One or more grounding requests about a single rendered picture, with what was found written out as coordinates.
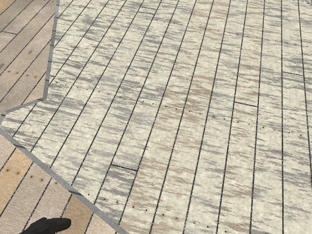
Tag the robot left hand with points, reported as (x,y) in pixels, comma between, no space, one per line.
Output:
(48,226)

